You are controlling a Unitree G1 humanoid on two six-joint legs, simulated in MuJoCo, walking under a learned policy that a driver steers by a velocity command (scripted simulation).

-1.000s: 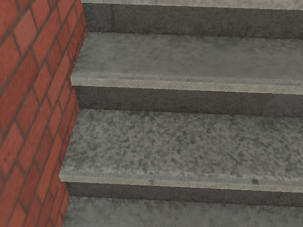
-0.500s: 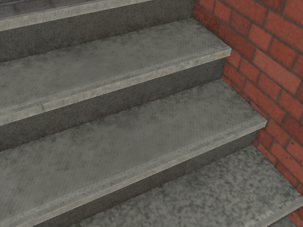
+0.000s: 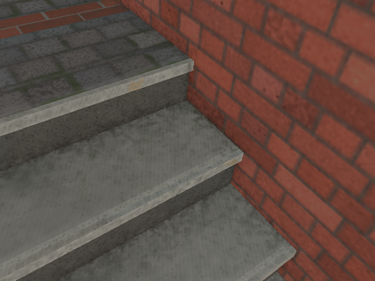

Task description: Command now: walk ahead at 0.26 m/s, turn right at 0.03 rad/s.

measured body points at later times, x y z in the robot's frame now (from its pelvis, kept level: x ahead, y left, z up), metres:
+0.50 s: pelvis +0.20 +0.08 +0.14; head +0.18 +0.09 +0.59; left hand +0.25 +0.36 +0.02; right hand +0.43 -0.10 +0.07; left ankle +0.27 +0.20 -0.45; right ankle +0.10 -0.07 -0.55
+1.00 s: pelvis +0.29 +0.01 +0.22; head +0.28 +0.01 +0.67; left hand +0.40 +0.31 +0.16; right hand +0.53 -0.13 +0.13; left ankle +0.27 +0.20 -0.45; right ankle +0.35 -0.12 -0.46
